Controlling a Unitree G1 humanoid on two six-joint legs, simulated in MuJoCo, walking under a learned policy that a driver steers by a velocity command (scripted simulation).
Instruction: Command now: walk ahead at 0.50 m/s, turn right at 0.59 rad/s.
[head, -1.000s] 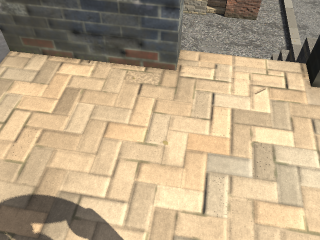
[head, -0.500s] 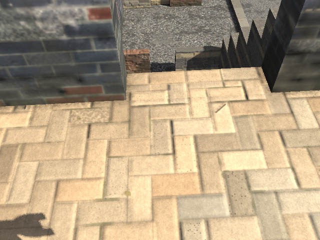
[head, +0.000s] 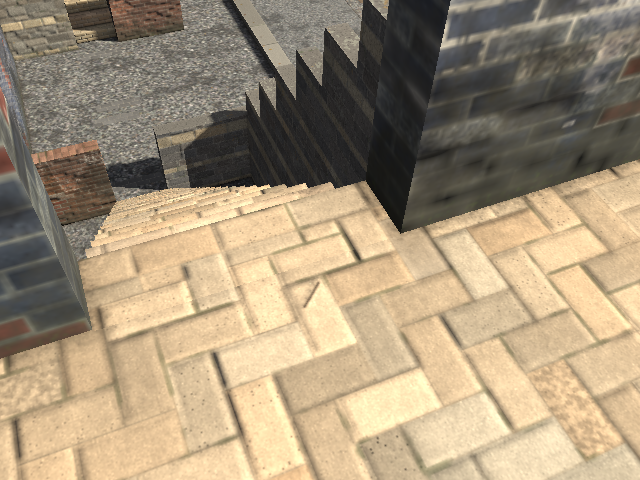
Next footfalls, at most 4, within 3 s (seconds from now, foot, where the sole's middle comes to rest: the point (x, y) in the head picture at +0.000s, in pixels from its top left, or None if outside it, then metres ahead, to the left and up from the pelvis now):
0.28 right None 0.27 -0.12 -0.78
0.76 left None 0.25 0.07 -0.78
1.86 left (352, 398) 0.66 -0.07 -0.78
2.48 right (407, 294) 0.94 -0.22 -0.78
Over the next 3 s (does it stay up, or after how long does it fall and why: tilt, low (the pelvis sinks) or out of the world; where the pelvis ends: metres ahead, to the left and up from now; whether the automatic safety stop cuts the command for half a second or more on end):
stays up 0.71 -0.21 -0.03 its command is cut before an obstacle after 2.0 s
